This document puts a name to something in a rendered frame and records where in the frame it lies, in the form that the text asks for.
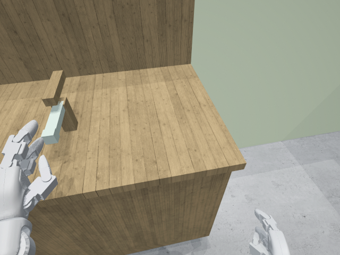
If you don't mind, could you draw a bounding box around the robot right hand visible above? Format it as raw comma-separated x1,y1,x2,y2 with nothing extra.
250,209,291,255

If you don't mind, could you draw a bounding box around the robot left forearm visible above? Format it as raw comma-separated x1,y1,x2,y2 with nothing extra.
0,217,36,255

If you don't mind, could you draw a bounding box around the counter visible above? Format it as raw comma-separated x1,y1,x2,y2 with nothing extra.
0,0,247,255

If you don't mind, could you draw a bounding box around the tap lever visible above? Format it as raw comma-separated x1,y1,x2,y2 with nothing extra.
41,101,65,145

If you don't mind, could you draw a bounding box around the robot left hand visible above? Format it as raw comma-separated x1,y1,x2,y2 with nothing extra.
0,120,58,220

